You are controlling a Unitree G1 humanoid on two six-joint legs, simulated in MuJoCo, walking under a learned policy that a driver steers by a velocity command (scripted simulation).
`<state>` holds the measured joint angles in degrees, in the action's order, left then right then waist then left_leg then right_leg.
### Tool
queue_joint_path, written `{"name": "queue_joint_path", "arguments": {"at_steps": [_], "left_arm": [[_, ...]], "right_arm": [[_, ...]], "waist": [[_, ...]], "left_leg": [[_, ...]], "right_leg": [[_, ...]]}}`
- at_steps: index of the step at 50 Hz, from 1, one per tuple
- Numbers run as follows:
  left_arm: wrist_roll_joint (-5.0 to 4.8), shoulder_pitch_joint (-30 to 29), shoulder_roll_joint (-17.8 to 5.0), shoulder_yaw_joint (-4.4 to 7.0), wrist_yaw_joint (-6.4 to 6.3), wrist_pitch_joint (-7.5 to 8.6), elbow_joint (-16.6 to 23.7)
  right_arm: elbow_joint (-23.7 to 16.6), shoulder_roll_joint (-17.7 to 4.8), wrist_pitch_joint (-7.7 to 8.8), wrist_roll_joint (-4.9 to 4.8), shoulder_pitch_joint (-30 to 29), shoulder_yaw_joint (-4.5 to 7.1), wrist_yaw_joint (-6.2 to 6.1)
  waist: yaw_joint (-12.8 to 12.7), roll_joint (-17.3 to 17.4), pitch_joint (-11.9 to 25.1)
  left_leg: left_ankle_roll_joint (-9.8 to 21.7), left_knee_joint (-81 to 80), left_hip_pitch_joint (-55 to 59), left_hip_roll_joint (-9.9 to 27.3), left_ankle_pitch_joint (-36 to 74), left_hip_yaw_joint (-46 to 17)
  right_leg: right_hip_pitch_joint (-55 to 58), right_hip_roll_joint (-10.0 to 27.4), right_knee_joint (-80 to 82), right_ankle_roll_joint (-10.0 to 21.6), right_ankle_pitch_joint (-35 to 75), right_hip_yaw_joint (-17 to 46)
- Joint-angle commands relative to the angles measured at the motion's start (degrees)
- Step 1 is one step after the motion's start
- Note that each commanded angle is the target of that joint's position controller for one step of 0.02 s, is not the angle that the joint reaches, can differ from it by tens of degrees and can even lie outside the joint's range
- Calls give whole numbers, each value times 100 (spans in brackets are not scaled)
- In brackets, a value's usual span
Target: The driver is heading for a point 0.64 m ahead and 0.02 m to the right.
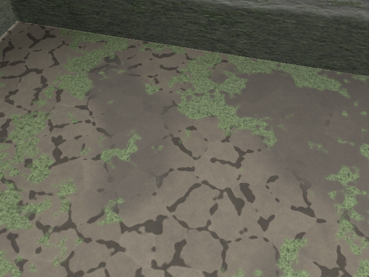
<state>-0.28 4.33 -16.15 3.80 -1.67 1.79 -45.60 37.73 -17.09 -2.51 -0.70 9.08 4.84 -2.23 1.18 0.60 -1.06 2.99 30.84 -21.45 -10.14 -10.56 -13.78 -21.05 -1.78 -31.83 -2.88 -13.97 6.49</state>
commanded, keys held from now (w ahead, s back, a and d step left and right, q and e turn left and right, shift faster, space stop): no key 0.22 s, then w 0.78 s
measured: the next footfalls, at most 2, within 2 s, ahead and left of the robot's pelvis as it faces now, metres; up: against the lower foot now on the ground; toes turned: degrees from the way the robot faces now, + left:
right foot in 0.02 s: +0.07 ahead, -0.14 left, +0.00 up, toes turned +6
left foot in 0.36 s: +0.01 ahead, +0.12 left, +0.00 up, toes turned +3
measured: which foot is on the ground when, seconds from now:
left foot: down 0.00-0.02, up 0.04-0.34, down 0.36-0.80, up 0.82-1.00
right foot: up 0.00-0.00, down 0.02-0.38, up 0.40-0.76, down 0.78-1.00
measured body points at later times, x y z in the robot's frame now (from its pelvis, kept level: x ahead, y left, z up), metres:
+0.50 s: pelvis +0.04 +0.01 +0.01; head +0.04 +0.03 +0.46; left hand +0.13 +0.30 -0.11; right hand +0.15 -0.24 -0.09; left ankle -0.03 +0.12 -0.73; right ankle +0.06 -0.12 -0.68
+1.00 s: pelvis +0.25 -0.03 +0.01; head +0.27 -0.04 +0.46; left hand +0.31 +0.24 -0.10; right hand +0.40 -0.30 -0.10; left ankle +0.24 +0.13 -0.65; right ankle +0.27 -0.11 -0.73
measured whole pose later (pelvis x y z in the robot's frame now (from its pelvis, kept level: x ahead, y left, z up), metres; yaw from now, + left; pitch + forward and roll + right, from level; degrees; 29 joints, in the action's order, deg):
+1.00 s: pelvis +0.25 -0.03 +0.01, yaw +6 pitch +1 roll +0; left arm 0.3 16.5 -15.3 2.3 1.9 5.0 -45.1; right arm 42.2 -17.5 3.7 -0.9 14.5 3.3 -0.2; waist -1.3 2.3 -1.1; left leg 1.0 62.9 -32.6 5.5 -14.5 -1.9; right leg -12.4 -3.3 -20.9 4.4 -10.0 -2.8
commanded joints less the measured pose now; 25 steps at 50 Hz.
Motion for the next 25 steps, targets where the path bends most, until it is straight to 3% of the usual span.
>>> {"name": "queue_joint_path", "arguments": {"at_steps": [1,2,3,4,5,6,9,11,13,15,17,18,19,20,21,22,24,25], "left_arm": [[95,443,-1071,284,40,89,293],[282,415,-1409,345,34,11,268],[256,314,-1044,284,16,11,429],[182,151,-802,220,-23,-6,536],[107,9,-686,187,-32,-29,567],[22,14,-647,163,-39,-49,557],[47,148,-663,138,-33,-134,510],[47,166,-703,145,-34,-179,501],[5,417,-770,159,2,-205,419],[-75,600,-999,196,44,-217,371],[-93,697,-945,147,82,-185,332],[-53,672,-746,73,112,-119,328],[58,441,-290,-65,170,-27,445],[-44,45,-301,-61,150,108,808],[-128,-396,-801,91,113,191,903],[-183,-240,-919,166,137,223,844],[-111,70,-776,170,193,267,650],[-79,40,-674,156,229,301,630]], "right_arm": [[-475,-446,-5,-14,123,89,-20],[-658,-537,50,-72,185,125,-7],[-552,-1048,136,77,233,259,30],[-409,-1145,138,35,292,318,56],[-266,-981,79,17,348,298,34],[-263,-832,28,38,312,253,14],[-353,-407,11,-31,101,89,43],[-421,-258,35,1,-68,-2,58],[-433,-138,53,-6,-169,-82,117],[-365,-313,85,-41,-93,-35,170],[-192,-364,162,-30,199,-8,195],[-142,-435,207,-24,481,2,168],[-22,-667,243,22,1089,43,117],[129,-1383,272,115,1426,244,190],[94,-1131,414,169,1394,186,207],[122,-842,516,166,1228,88,185],[109,-658,624,39,965,28,165],[114,-595,637,41,957,-1,148]], "waist": [[-125,-257,1022],[68,-1910,699],[-57,-1487,797],[-38,-977,779],[17,-694,651],[-25,-659,557],[-102,-881,506],[-182,-1097,610],[-357,-1303,670],[-376,-1373,403],[-177,-1125,154],[-24,-924,274],[192,-43,510],[325,1543,274],[528,1133,-318],[335,1001,-501],[159,872,-521],[137,753,-492]], "left_leg": [[225,699,94,765,-559,-838],[-141,1711,-1126,-149,-2509,299],[-424,3063,-1327,227,-2673,260],[-517,3573,-1292,315,-2301,264],[-619,3789,-1296,358,-2032,331],[-689,3963,-1422,387,-1832,331],[-786,3245,-1122,460,-1533,739],[-818,2198,-627,703,-1506,1004],[-746,1149,63,855,-1425,1302],[-577,234,616,739,-1047,1579],[-259,-790,1441,660,-619,1660],[-69,-835,2133,971,-619,1241],[218,-1066,2915,1895,-764,79],[979,-1770,2600,2909,-2058,-1622],[1361,-2159,2276,3094,-2474,-2173],[1276,-2185,2276,2966,-2575,-1889],[1033,-2274,2411,2629,-1928,-1232],[943,-2322,2370,2497,-1338,-889]], "right_leg": [[1516,1345,1139,597,1625,831],[1642,2287,1332,1664,3062,2155],[1564,2650,1266,2075,3372,2407],[1502,2323,1099,1890,3310,1798],[1456,1913,985,1604,3094,1302],[1495,1783,954,1502,3012,1129],[1468,1396,1050,1441,2949,565],[1498,1317,1022,1420,2854,383],[1237,1282,1278,1413,1136,408],[802,1323,1495,1411,-674,639],[214,1241,1458,1242,-1420,687],[-252,1136,1177,992,-1488,604],[-1024,693,-173,605,-1452,2],[-2071,62,-1148,341,-1706,-897],[-2528,382,-2066,300,-1803,-472],[-2795,538,-2453,361,-1423,-344],[-2941,715,-2524,407,-655,-329],[-2830,778,-2413,395,-286,-346]]}}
